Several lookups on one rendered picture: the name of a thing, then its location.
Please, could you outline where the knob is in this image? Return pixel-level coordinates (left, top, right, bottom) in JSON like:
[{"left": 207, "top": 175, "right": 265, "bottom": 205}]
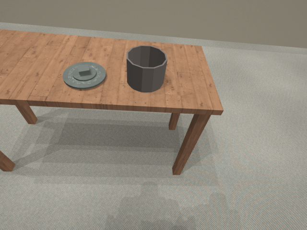
[{"left": 77, "top": 64, "right": 90, "bottom": 75}]

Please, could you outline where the pot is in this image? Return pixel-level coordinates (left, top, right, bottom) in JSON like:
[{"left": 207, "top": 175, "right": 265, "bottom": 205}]
[{"left": 127, "top": 45, "right": 167, "bottom": 92}]

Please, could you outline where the table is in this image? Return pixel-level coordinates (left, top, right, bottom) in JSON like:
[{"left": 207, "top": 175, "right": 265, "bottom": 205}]
[{"left": 0, "top": 29, "right": 224, "bottom": 175}]

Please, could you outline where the lid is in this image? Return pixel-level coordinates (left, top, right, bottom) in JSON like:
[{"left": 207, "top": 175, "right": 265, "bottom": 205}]
[{"left": 63, "top": 62, "right": 106, "bottom": 89}]

